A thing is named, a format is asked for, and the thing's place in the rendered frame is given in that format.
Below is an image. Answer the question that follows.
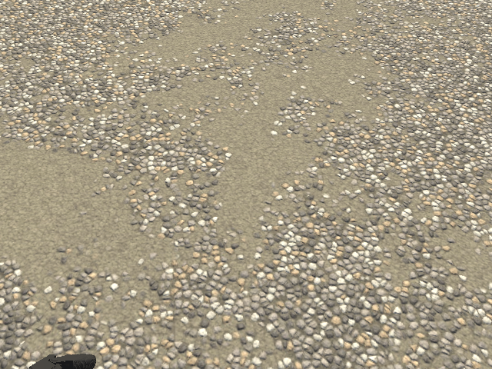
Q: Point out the robot left hand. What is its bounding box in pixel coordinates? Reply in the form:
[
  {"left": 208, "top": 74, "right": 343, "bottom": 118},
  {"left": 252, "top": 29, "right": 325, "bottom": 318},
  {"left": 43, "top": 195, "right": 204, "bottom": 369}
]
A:
[{"left": 29, "top": 354, "right": 96, "bottom": 369}]

